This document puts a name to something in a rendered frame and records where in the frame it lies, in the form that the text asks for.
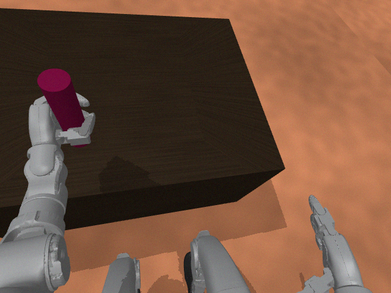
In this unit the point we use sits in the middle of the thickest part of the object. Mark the can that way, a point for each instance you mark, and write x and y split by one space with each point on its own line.
60 94

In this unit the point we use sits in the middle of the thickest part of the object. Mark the left robot hand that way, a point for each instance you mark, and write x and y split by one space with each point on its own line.
45 128

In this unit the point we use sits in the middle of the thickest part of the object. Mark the left robot arm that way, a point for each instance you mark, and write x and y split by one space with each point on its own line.
33 252

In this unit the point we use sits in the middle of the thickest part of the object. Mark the right robot hand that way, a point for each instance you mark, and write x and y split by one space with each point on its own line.
340 266

